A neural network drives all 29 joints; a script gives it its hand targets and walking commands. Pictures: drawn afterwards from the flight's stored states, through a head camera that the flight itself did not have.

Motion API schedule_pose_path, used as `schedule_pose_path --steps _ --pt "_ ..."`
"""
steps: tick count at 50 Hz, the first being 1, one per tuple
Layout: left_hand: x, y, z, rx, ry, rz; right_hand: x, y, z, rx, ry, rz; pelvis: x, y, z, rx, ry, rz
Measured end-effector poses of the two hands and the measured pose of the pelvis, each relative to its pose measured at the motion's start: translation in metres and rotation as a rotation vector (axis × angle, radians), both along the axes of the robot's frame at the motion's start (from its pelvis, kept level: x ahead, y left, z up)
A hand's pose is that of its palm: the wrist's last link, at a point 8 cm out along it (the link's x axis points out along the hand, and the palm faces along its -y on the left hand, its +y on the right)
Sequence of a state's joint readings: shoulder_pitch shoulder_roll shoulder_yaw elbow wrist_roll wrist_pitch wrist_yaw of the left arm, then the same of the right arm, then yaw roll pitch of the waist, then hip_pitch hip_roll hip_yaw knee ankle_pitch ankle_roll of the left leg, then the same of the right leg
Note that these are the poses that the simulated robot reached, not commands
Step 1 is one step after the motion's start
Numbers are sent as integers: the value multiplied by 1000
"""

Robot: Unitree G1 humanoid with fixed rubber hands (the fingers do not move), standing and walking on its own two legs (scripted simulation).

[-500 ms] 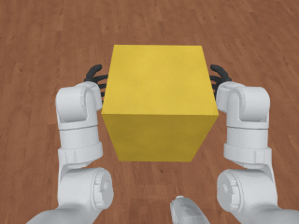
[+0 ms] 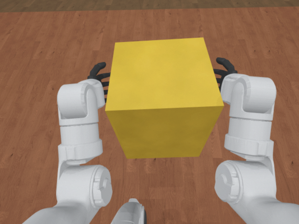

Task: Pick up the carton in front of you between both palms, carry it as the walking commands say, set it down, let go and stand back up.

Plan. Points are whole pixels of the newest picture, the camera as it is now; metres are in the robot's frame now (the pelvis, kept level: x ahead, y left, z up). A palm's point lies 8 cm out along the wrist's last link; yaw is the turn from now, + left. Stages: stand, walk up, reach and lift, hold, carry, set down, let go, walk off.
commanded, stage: carry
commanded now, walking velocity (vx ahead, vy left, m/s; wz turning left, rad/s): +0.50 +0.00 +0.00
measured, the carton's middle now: (160, 104) +0.40 +0.03 +0.10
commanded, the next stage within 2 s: none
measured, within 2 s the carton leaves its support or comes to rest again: neither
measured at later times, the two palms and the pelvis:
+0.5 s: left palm (132, 7) +0.70 +0.13 +0.22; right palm (229, 5) +0.71 -0.17 +0.22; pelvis +0.32 -0.01 +0.04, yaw -1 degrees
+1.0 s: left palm out of the picture +1.03 +0.13 +0.25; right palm out of the picture +0.99 -0.17 +0.24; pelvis +0.63 +0.02 +0.10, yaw -1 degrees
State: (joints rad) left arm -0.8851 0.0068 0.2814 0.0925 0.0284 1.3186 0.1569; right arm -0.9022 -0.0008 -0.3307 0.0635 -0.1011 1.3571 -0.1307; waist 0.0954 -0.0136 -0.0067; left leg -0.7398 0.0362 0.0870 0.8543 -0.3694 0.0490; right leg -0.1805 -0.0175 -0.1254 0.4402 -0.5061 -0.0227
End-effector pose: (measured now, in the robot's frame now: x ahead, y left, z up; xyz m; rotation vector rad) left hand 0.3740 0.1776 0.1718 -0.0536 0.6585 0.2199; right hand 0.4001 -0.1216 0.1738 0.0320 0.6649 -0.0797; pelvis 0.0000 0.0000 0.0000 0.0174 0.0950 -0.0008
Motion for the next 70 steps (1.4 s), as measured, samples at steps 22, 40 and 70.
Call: schedule_pose_path --steps 22,40,70 --pt "303 -58 49 15 -27 -134 259 -58 43 -21 -28 -117 286 -3 33 -58 -22 -10" --pt "515 -10 80 11 17 -35 506 -10 81 -24 15 -18 516 1 68 14 -18 -15" --pt "868 -27 134 34 75 -13 875 -26 137 -26 70 24 879 -26 145 -8 -25 -12"
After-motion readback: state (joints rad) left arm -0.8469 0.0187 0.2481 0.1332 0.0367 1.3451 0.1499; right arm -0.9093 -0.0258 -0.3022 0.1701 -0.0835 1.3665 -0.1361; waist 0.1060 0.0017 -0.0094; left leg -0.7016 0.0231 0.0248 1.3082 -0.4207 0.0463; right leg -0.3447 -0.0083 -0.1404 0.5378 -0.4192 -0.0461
